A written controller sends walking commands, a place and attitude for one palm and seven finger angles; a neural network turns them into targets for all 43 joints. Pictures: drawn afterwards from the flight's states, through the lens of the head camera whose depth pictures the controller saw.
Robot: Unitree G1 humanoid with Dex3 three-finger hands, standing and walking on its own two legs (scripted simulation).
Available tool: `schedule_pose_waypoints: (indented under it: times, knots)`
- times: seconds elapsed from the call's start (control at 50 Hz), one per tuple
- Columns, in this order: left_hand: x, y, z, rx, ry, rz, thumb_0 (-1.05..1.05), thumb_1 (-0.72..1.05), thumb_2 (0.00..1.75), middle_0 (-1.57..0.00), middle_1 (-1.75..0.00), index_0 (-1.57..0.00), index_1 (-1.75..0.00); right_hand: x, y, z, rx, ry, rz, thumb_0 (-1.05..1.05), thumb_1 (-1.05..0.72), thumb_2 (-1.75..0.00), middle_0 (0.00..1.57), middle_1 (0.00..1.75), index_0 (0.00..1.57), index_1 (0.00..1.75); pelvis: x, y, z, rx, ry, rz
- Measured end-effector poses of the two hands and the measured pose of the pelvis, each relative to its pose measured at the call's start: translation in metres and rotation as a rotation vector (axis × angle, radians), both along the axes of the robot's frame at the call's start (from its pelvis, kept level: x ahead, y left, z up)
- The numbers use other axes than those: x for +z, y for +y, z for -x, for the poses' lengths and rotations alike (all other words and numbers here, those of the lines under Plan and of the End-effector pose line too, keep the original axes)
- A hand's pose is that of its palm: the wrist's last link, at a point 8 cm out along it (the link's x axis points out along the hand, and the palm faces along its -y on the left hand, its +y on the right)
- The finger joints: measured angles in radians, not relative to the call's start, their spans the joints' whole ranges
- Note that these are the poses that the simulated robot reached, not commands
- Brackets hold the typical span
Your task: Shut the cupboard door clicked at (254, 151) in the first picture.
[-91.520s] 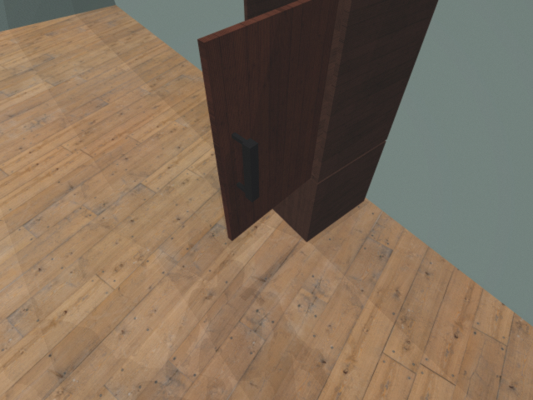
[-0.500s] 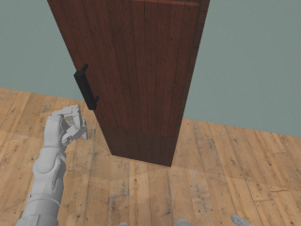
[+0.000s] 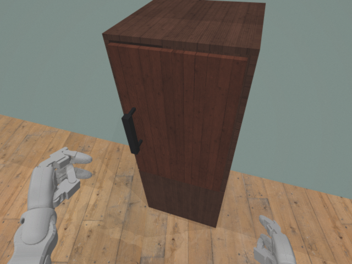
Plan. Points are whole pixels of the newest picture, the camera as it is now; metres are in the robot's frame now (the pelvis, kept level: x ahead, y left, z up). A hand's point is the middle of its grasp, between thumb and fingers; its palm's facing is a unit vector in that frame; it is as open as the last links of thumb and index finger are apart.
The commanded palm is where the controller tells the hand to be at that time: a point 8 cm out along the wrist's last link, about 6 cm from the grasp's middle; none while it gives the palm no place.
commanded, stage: draw the hand back to the body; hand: left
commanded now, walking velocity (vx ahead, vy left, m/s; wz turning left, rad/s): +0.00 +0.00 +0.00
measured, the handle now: (134, 131) +0.55 +0.22 -0.05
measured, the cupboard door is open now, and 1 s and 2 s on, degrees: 0 0 0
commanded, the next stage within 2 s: step back with the hand held close in 0.68 s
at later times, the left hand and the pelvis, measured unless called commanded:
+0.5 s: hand (35, 189) +0.19 +0.27 +0.16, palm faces +0.48 -0.78 -0.40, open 7.1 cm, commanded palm +0.14 +0.30 +0.18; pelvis +0.00 +0.00 +0.00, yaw +0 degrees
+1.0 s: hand (36, 189) +0.19 +0.27 +0.16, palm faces +0.42 -0.79 -0.45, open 7.4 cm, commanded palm +0.13 +0.31 +0.18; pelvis -0.01 +0.01 +0.00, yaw +0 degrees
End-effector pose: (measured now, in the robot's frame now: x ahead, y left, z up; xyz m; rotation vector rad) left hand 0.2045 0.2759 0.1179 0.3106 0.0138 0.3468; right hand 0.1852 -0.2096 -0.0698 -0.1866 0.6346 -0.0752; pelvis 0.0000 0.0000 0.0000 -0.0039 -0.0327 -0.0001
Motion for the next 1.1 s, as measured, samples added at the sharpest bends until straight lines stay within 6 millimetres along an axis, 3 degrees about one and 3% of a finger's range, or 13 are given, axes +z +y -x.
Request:
schedule_pose_waypoints:
  times: [0.14, 0.38, 0.58, 0.86, 1.1]
  knots:
    - [0.025, 0.013, 0.019, 0.047, -0.039, -0.063, 0.01, 0.90, 0.90, -0.66, -0.79, -0.66, -0.80, -0.004, 0.007, -0.001, 0.029, 0.016, -0.014, 0.01, -0.91, -0.90, 0.20, 0.30, 0.20, 0.30, 0.003, 0.001, -0.006, 0.000, -0.017, 0.001]
    - [0.069, 0.026, 0.055, 0.107, -0.128, -0.207, 0.01, 0.90, 0.90, -0.34, -0.44, -0.34, -0.45, -0.012, -0.005, 0.008, 0.006, 0.041, -0.011, 0.01, -0.91, -0.90, 0.20, 0.30, 0.20, 0.30, 0.003, 0.001, -0.008, -0.002, -0.026, 0.001]
    - [0.053, 0.019, 0.055, 0.106, -0.105, -0.152, 0.01, 0.90, 0.90, -0.23, -0.32, -0.23, -0.32, -0.010, -0.014, 0.015, -0.012, 0.035, 0.007, 0.01, -0.91, -0.90, 0.20, 0.30, 0.20, 0.30, 0.003, -0.003, -0.002, -0.004, -0.034, -0.002]
    - [0.063, 0.017, 0.056, 0.087, -0.142, -0.189, 0.01, 0.89, 0.90, -0.21, -0.30, -0.21, -0.30, -0.008, -0.017, 0.020, -0.023, 0.023, -0.005, 0.01, -0.91, -0.90, 0.20, 0.30, 0.20, 0.30, 0.003, -0.006, 0.003, -0.005, -0.025, 0.006]
    - [0.059, 0.035, 0.056, 0.020, -0.106, -0.261, 0.01, 0.89, 0.89, -0.21, -0.30, -0.21, -0.30, -0.012, -0.026, 0.046, -0.130, 0.123, 0.063, 0.01, -0.91, -0.90, 0.20, 0.30, 0.20, 0.30, 0.000, 0.015, 0.015, -0.013, 0.042, 0.003]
